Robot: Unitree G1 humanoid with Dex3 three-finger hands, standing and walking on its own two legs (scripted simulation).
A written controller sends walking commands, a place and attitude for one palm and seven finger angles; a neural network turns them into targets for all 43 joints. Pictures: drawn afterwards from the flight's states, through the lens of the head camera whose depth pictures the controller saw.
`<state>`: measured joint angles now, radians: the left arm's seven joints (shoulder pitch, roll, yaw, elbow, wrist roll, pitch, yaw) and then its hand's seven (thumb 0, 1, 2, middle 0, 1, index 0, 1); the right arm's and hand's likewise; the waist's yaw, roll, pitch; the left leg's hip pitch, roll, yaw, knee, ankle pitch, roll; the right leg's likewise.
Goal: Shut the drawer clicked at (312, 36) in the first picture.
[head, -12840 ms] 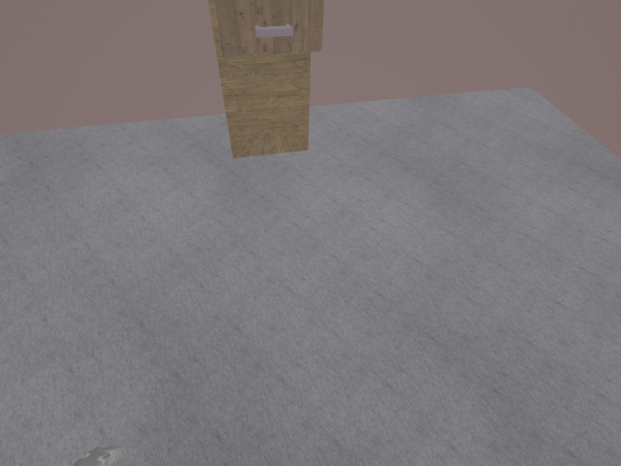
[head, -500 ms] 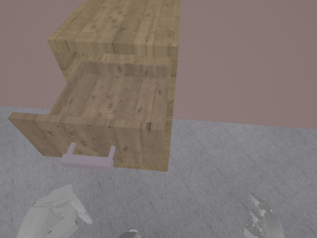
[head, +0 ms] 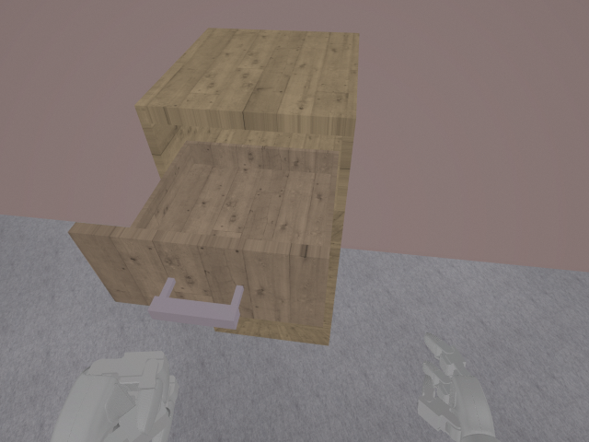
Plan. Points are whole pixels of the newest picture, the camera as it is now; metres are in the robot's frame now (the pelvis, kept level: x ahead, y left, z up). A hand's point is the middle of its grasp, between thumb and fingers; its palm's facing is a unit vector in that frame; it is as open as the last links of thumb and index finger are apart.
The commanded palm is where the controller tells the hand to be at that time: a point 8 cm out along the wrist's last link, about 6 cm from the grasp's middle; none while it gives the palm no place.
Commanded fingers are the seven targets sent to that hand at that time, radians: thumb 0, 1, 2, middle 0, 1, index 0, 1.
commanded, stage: raise the hand and make a fist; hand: left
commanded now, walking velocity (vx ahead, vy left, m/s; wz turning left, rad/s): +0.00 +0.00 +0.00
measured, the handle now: (199, 300) +0.31 +0.18 +0.03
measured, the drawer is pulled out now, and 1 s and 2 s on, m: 0.29 0.29 0.29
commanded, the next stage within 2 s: bring the fist close to the handle in 0.40 s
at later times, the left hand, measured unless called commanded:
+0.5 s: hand (164, 420) +0.13 +0.14 +0.12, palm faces -0.02 -1.00 -0.09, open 3.3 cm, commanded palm +0.08 +0.20 +0.13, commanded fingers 0.00 0.90 0.90 -1.40 -1.60 -1.40 -1.60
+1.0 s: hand (181, 390) +0.17 +0.15 +0.07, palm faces -0.04 -1.00 -0.06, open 3.3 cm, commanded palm +0.13 +0.20 +0.08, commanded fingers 0.00 0.90 0.90 -1.40 -1.60 -1.40 -1.60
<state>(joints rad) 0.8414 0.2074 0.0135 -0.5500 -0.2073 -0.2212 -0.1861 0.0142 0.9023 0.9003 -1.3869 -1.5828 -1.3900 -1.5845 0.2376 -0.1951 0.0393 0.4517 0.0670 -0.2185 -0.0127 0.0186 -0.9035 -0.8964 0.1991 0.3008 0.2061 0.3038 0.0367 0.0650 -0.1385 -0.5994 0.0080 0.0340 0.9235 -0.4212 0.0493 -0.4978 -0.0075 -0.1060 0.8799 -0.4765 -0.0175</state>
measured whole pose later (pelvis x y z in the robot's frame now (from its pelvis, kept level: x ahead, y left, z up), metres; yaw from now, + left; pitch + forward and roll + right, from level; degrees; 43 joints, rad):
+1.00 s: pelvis +0.00 -0.02 +0.00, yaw +0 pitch +8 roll -1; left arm 0.66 0.21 0.10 -0.27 -0.25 -0.31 -0.24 0.01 0.90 0.90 -1.40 -1.60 -1.40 -1.60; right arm 0.24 -0.23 0.00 0.53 0.05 -0.24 -0.04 0.02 -0.90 -0.90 0.20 0.30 0.20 0.30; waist 0.00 0.05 -0.12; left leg -0.67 0.02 0.02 0.94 -0.42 0.02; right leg -0.57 0.01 -0.12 0.91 -0.49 -0.04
